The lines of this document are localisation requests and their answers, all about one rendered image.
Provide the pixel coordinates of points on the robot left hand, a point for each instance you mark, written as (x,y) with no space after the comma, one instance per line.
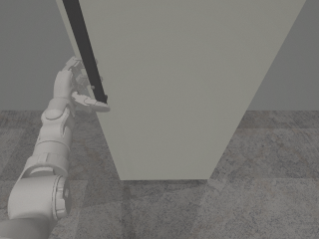
(66,84)

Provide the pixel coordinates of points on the left robot forearm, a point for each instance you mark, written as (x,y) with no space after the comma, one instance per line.
(53,145)

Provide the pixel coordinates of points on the handle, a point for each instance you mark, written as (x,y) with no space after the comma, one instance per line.
(77,22)

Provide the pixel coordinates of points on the robot left upper arm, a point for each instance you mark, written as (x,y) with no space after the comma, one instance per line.
(36,206)

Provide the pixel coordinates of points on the fridge door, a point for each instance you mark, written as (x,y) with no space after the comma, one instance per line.
(179,76)

